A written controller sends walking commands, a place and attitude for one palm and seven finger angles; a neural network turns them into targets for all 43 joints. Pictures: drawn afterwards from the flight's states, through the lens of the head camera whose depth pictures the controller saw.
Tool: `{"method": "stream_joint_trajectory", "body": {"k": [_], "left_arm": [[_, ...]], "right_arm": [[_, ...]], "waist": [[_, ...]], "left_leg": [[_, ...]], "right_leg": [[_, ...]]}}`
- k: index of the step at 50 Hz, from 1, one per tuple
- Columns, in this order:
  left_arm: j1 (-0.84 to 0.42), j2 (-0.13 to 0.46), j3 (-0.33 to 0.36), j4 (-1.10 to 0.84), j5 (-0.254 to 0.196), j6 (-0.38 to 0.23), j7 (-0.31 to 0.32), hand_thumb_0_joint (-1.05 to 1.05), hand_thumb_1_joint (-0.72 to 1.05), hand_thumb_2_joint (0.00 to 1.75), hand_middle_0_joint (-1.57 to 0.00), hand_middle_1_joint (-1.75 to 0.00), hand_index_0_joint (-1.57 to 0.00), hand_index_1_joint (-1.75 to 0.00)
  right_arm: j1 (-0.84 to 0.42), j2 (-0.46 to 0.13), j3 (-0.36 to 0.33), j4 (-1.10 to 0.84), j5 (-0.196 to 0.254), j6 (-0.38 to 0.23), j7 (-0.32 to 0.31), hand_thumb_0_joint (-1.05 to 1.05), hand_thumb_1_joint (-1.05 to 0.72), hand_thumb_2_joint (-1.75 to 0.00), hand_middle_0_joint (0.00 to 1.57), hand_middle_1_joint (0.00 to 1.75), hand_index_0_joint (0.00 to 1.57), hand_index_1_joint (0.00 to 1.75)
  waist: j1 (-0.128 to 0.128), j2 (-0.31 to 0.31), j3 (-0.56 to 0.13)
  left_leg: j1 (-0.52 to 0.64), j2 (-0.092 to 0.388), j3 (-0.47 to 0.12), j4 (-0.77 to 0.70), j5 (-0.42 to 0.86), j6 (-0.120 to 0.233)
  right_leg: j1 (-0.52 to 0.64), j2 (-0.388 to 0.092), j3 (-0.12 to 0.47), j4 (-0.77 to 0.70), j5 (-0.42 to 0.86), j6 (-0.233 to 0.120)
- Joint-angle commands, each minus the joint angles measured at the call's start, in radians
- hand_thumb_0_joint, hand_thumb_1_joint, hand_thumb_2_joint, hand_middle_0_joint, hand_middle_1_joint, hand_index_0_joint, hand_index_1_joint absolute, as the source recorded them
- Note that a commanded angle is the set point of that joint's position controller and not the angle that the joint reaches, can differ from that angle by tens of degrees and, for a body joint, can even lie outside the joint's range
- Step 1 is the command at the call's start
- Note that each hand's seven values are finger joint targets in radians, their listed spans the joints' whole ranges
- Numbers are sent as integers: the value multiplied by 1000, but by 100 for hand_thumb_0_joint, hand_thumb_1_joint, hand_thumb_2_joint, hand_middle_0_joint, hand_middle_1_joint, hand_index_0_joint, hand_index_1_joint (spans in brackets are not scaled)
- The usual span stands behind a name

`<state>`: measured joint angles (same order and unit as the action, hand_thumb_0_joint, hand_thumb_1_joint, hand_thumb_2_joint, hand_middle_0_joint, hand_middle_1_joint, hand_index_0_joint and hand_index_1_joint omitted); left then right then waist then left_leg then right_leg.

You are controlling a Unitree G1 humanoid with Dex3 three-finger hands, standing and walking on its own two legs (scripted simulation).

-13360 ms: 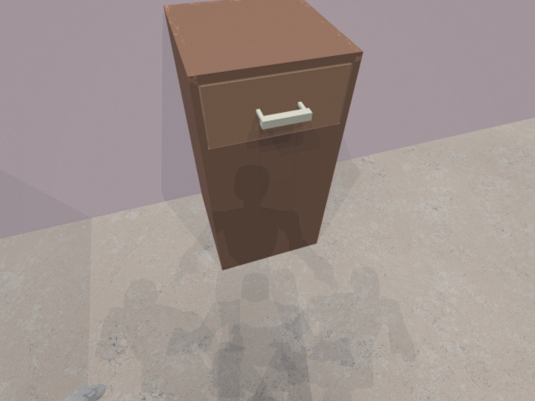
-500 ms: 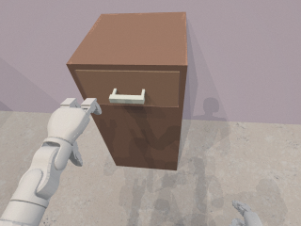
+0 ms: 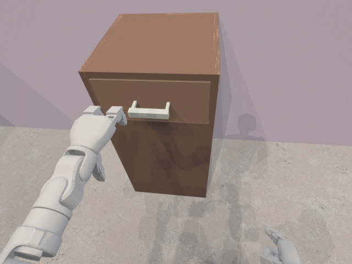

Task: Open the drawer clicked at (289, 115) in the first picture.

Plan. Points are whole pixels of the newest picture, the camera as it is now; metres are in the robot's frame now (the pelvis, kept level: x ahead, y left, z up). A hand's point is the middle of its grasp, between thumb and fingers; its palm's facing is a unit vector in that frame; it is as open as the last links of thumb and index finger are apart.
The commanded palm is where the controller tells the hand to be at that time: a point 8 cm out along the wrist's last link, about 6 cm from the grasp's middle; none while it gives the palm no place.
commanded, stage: move the hooked fingers above the handle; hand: left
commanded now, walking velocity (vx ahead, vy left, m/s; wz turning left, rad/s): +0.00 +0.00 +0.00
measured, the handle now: (149, 108) +0.57 +0.18 -0.01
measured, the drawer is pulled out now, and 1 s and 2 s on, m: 0.00 0.00 0.00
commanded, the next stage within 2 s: lower the fingers behind the handle in 2.00 s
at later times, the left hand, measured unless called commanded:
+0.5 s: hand (122, 125) +0.42 +0.21 +0.06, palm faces +0.02 -0.02 -1.00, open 13.8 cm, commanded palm +0.40 +0.21 +0.12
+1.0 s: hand (138, 114) +0.48 +0.18 +0.05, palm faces +0.01 +0.00 -1.00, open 13.8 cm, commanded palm +0.46 +0.18 +0.10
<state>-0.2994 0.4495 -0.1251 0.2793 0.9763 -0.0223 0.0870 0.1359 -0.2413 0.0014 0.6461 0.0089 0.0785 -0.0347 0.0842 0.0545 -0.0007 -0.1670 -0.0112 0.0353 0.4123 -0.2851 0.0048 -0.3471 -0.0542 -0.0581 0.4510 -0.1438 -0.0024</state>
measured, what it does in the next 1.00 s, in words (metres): stands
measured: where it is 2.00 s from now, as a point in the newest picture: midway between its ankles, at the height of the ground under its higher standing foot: outside the picture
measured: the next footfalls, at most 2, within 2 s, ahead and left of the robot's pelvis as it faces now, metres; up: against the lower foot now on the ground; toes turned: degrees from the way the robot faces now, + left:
none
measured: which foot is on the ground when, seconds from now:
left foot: down 0.00-1.00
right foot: down 0.00-1.00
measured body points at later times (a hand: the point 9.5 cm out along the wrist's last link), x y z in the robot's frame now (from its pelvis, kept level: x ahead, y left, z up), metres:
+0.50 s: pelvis +0.01 +0.00 +0.00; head +0.06 -0.03 +0.44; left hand +0.41 +0.21 +0.12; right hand +0.13 -0.26 -0.14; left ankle -0.05 +0.12 -0.74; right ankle +0.06 -0.12 -0.74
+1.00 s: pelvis +0.02 +0.00 -0.01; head +0.07 -0.02 +0.43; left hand +0.47 +0.17 +0.11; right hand +0.09 -0.26 -0.15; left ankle -0.05 +0.12 -0.74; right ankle +0.06 -0.12 -0.74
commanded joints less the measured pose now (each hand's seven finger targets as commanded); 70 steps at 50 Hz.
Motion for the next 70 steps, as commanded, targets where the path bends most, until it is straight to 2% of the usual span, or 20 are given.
{"method": "stream_joint_trajectory", "body": {"k": [1,5,8,11,16,22,27,29,33,35,37,39,44,46,49,50,57,59,65,70], "left_arm": [[-393,196,125,-145,9,-2,59,0,-50,30,-30,-120,-30,-120],[-406,164,97,-123,7,-1,62,0,-50,30,-30,-120,-30,-120],[-441,212,137,-62,20,4,74,0,-50,30,-30,-120,-30,-120],[-484,179,105,-53,27,0,90,0,-50,30,-30,-120,-30,-120],[-536,201,126,51,35,9,122,0,-50,30,-30,-120,-30,-120],[-585,197,128,91,46,9,140,0,-50,30,-30,-120,-30,-120],[-615,131,67,146,48,18,132,0,-50,30,-30,-120,-30,-120],[-664,159,81,194,62,19,140,0,-50,30,-30,-120,-30,-120],[-763,166,82,208,72,-5,161,0,-50,30,-30,-120,-30,-120],[-797,132,63,256,78,-10,179,0,-50,30,-30,-120,-30,-120],[-837,161,89,312,85,-9,196,0,-50,30,-30,-120,-30,-120],[-853,126,61,337,91,-2,212,0,-50,30,-30,-120,-30,-120],[-874,135,78,425,99,22,230,0,-50,30,-30,-120,-30,-120],[-890,90,45,444,99,29,230,0,-50,30,-30,-120,-30,-120],[-901,95,50,476,95,33,230,0,-50,30,-30,-120,-30,-120],[-931,92,40,495,100,36,232,0,-50,30,-30,-120,-30,-120],[-1093,179,95,552,120,31,289,0,-50,30,-30,-120,-30,-120],[-1102,164,77,586,123,45,300,0,-50,30,-30,-120,-30,-120],[-1023,227,120,663,112,79,273,0,-50,30,-30,-120,-30,-120],[-981,261,138,608,99,40,239,0,-50,30,-30,-120,-30,-120]], "right_arm": [[-53,-117,-50,-127,-4,-37,-8,0,-90,-90,20,30,20,30],[-38,-123,-57,-133,-2,-35,-3,0,-90,-90,20,30,20,30],[-22,-133,-59,-125,1,-28,-7,0,-90,-90,20,30,20,30],[-6,-130,-66,-123,2,-29,-7,0,-90,-90,20,30,20,30],[23,-136,-71,-105,5,-27,-12,0,-90,-90,20,30,20,30],[53,-140,-84,-104,2,-28,-8,0,-90,-90,20,30,20,30],[64,-144,-86,-103,4,-20,0,0,-90,-90,20,30,20,30],[79,-146,-85,-89,3,-16,-3,0,-90,-90,20,30,20,30],[102,-142,-89,-83,-2,-16,-5,0,-90,-90,20,30,20,30],[119,-138,-92,-69,-5,-17,-3,0,-90,-90,20,30,20,30],[130,-143,-92,-59,-7,-16,-4,0,-90,-90,20,30,20,30],[137,-136,-94,-56,-11,-16,2,0,-90,-90,20,30,20,30],[160,-143,-97,-46,-17,-9,11,0,-90,-90,20,30,20,30],[173,-142,-101,-41,-18,-8,15,0,-90,-90,20,30,20,30],[181,-147,-101,-41,-19,-4,17,0,-90,-90,20,30,20,30],[187,-151,-100,-32,-17,-3,16,0,-90,-90,20,30,20,30],[227,-158,-101,-12,-24,-18,5,0,-90,-90,20,30,20,30],[237,-158,-101,-8,-27,-21,7,0,-90,-90,20,30,20,30],[243,-174,-97,-15,-22,-17,5,0,-90,-90,20,30,20,30],[244,-181,-100,-33,-15,-22,-5,0,-90,-90,20,30,20,30]], "waist": [[-19,-46,-303],[-24,-44,-310],[-29,-88,-311],[-35,-66,-345],[-45,-81,-344],[-50,-58,-432],[-72,-64,-388],[-83,-82,-370],[-88,-50,-432],[-101,-58,-421],[-110,-84,-418],[-107,-43,-447],[-113,-64,-483],[-126,-70,-475],[-130,-72,-472],[-149,-97,-444],[-177,-75,-493],[-182,-34,-522],[-166,-82,-545],[-158,-110,-530]], "left_leg": [[-114,-32,7,-59,267,7],[-120,-30,6,-53,279,6],[-151,-30,9,-49,255,11],[-138,-30,11,-35,287,12],[-163,-30,14,-24,273,16],[-152,-30,12,3,354,15],[-162,-25,13,14,359,15],[-173,-26,14,20,325,18],[-165,-28,7,38,340,16],[-163,-25,4,48,350,14],[-186,-27,2,52,345,16],[-181,-27,8,62,366,14],[-209,-25,9,77,392,14],[-205,-19,10,80,401,15],[-223,-21,11,83,382,18],[-235,-19,8,82,355,19],[-292,-29,8,98,271,25],[-294,-29,15,107,278,23],[-348,-27,31,106,265,29],[-363,-24,39,97,224,38]], "right_leg": [[305,38,32,-11,143,-40],[291,39,30,0,155,-41],[291,39,33,2,138,-36],[286,40,33,18,174,-39],[272,41,35,27,174,-37],[292,47,34,60,254,-40],[235,49,25,65,250,-39],[212,50,25,66,227,-37],[208,50,27,85,231,-39],[176,53,21,90,232,-39],[177,54,20,93,232,-38],[171,53,23,104,252,-39],[180,57,23,122,285,-37],[161,58,20,119,291,-36],[156,60,24,119,282,-35],[134,61,21,115,262,-34],[127,63,39,124,210,-31],[116,62,41,133,224,-30],[179,59,50,139,262,-22],[204,54,63,117,252,-15]]}}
